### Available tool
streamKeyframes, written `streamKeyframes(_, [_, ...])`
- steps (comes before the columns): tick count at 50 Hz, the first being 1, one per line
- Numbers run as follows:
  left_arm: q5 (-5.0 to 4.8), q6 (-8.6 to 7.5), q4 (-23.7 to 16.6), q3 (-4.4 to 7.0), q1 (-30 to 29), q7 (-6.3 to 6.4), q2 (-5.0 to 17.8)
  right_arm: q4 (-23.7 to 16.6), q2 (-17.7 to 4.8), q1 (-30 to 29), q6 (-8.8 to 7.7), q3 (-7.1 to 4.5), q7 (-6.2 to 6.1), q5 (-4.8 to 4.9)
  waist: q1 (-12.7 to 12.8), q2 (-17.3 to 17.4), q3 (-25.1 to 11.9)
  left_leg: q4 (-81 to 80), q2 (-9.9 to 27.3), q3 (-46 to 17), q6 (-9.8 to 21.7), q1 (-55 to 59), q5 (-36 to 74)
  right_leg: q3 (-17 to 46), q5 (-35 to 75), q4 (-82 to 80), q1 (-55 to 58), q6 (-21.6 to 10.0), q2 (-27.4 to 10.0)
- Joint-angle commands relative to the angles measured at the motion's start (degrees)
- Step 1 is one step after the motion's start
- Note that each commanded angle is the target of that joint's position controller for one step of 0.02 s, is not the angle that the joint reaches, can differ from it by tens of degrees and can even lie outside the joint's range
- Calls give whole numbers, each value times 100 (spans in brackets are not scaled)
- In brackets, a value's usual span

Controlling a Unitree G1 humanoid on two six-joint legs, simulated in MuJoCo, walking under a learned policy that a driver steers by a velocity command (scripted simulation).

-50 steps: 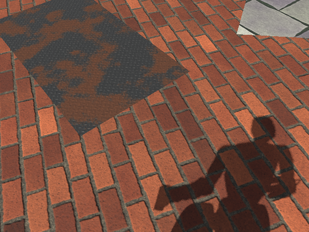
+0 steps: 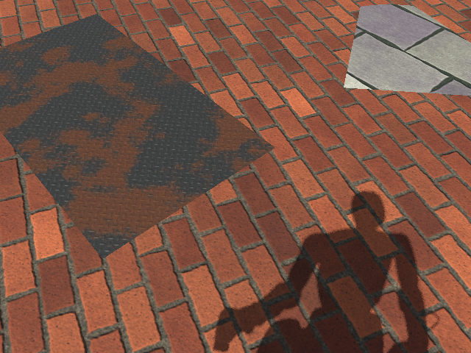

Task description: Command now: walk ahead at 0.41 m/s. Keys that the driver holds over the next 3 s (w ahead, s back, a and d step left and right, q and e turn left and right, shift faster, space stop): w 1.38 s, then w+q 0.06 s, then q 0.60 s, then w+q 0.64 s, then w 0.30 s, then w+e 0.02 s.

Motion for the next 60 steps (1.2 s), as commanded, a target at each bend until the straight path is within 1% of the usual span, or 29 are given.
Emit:
streamKeyframes(1, [77,-20,-418,96,-453,-33,321,-201,-706,179,-18,-51,-75,-17,-37,537,312,-1375,1462,-1481,777,695,1107,66,584,-521,-1424,146,-418])
streamKeyframes(5, [82,-1,-746,-3,-1283,-50,112,-215,-932,330,57,-86,-205,-37,-191,497,470,-1562,1384,-1019,751,462,1433,-91,1399,-1998,-1394,365,-314])
streamKeyframes(11, [16,-55,-1051,-75,-2099,-213,179,-81,-903,757,118,-120,-229,57,-315,561,734,-1519,1594,-719,695,697,1570,-165,1910,-3066,-1068,196,-127])
streamKeyframes(14, [14,-100,-1086,3,-1896,-285,430,-123,-1046,624,175,-191,-240,69,-5,658,486,-969,1765,-625,549,1143,2864,-231,1490,-3306,-526,-66,43])
streamKeyframes(16, [23,-90,-708,221,-564,-243,796,-194,-1044,471,244,-189,-245,35,710,752,-381,600,1476,-325,337,950,4640,-494,1328,-3325,1286,-346,404])
streamKeyframes(17, [57,-71,-426,335,546,-187,1083,-307,-908,460,261,-117,-248,-31,1137,528,-1123,2133,1210,-184,156,-124,3732,158,1159,-3137,3023,-629,-169])
streamKeyframes(18, [157,-44,-252,453,1231,-177,1655,-412,-121,1175,153,106,-183,-41,822,-1004,-2129,4529,156,-68,-264,-2379,468,3014,-131,-3624,5143,-1609,-1744])
streamKeyframes(19, [129,-44,-236,290,1177,-203,1171,-349,-377,946,-14,60,-149,88,917,-1082,-2287,5396,-19,-934,-172,-3084,-1742,4402,-917,-4676,5041,-1678,-1977])
streamKeyframes(20, [91,-77,-304,189,562,-205,895,-584,-866,311,-117,-84,-128,258,790,-877,-1196,5700,340,-902,-42,-3642,-1437,3546,-996,-4802,4178,-1325,-1762])
streamKeyframes(21, [111,-99,-434,114,22,-206,682,-683,-922,-45,-160,-94,-155,278,606,-465,-658,5479,670,-742,20,-3531,-862,2718,-514,-4936,3232,-1146,-1541])
streamKeyframes(22, [164,-124,-474,54,-332,-231,497,-683,-879,-160,-138,-130,-199,191,403,-202,-295,5107,892,-646,0,-3254,-443,2077,100,-5101,2399,-1038,-1312])
streamKeyframes(23, [222,-159,-478,13,-512,-249,372,-648,-783,-15,-60,-158,-227,124,170,-319,-190,4796,1078,-695,-12,-2830,-174,1619,470,-5252,1850,-933,-1092])
streamKeyframes(25, [216,-184,-391,3,-488,-268,352,-614,-517,169,91,-134,-234,91,1,-380,-126,4470,1163,-639,-78,-2464,-54,1189,767,-5501,1327,-979,-937])
streamKeyframes(28, [216,-206,-241,50,-153,-160,617,-858,-577,-370,169,-163,-258,27,42,-224,154,3705,1235,-586,-272,-2997,589,888,1083,-5764,1242,-1109,-940])
streamKeyframes(33, [151,-143,-97,49,359,-17,739,-1180,-458,-1399,88,-117,-175,10,349,-155,301,1888,1008,-352,-386,-3090,2062,342,1471,-5797,1571,-892,-739])
streamKeyframes(38, [81,-21,161,80,941,12,817,-1493,-449,-2197,38,-38,-17,77,596,-118,474,1019,816,-291,-285,-3186,1934,280,1602,-5475,2476,-838,-1036])
streamKeyframes(41, [71,86,192,135,919,35,920,-1582,-638,-2103,-8,-78,71,91,400,-245,341,770,685,-248,-69,-2882,1261,347,2369,-5006,3004,-697,-1274])
streamKeyframes(43, [84,157,127,131,689,37,934,-1311,-948,-1065,-26,-250,58,78,-200,-325,-304,612,317,80,167,-1375,1064,77,4154,-3762,2937,-501,-999])
streamKeyframes(44, [142,169,44,47,721,41,744,-1014,-1286,-6,-19,-393,10,44,-586,-128,-1069,833,609,-229,409,265,1190,-160,3830,-2398,2191,-326,-681])
streamKeyframes(45, [186,67,-49,-143,1397,-20,116,-849,-1875,749,20,-543,-21,-55,-432,1116,-2001,675,2104,-2702,1291,2673,411,-454,1715,-64,-176,107,180])
streamKeyframes(46, [143,-87,22,-175,1320,-48,111,-816,-1538,852,42,-431,-1,7,-487,1600,-2374,-328,2534,-4456,1561,3089,-191,302,-1517,974,-1176,143,638])
streamKeyframes(47, [-35,-193,-118,-19,794,-81,689,-867,-1199,447,25,-310,-9,38,-474,1225,-1597,-427,2338,-3798,1251,2518,-488,587,-1364,1451,-1750,10,263])
streamKeyframes(48, [-94,-241,-246,-13,368,-72,749,-1007,-1015,-54,18,-252,-26,17,-338,870,-983,-524,2148,-2993,1067,1665,-162,395,-842,1319,-1816,-69,-65])
streamKeyframes(49, [-22,-232,-270,6,153,-33,709,-1058,-845,-435,5,-200,-12,-35,-173,504,-539,-729,1933,-2394,982,807,313,281,-372,932,-1607,-65,-307])
streamKeyframes(50, [39,-164,-252,46,196,-3,654,-1081,-685,-644,-25,-150,1,-90,39,567,-352,-905,1732,-1979,886,233,661,317,-64,580,-1233,-60,-499])
streamKeyframes(52, [73,-12,-190,24,398,4,389,-1030,-630,-683,-49,-136,25,-88,233,632,-250,-1219,1561,-1568,910,-282,937,290,171,244,-817,1,-590])
streamKeyframes(54, [110,61,-274,21,218,21,328,-939,-804,-521,-76,-178,-19,-64,270,528,-88,-1408,1550,-1287,997,-396,1323,238,494,-176,-1025,117,-635])
streamKeyframes(57, [169,53,-486,30,-374,14,325,-820,-908,-236,-39,-204,-124,-45,144,400,65,-1514,1483,-959,950,-184,1646,200,1394,-1188,-1445,272,-626])
streamKeyframes(60, [141,2,-647,-22,-965,-47,203,-737,-937,-18,-2,-199,-183,-1,-31,452,190,-1567,1274,-556,779,-169,1618,0,2225,-2288,-1196,292,-435])
Next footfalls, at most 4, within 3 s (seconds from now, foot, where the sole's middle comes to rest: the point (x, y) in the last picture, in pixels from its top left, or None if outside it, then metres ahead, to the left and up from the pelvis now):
0.34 right None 0.35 -0.16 -0.78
0.88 left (204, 308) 0.66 0.08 -0.78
1.42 right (275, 222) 0.97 -0.16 -0.78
1.92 left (206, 201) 1.06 0.08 -0.78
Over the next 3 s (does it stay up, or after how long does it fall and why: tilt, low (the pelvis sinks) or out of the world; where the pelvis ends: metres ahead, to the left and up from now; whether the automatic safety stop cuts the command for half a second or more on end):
stays up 1.23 0.20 0.00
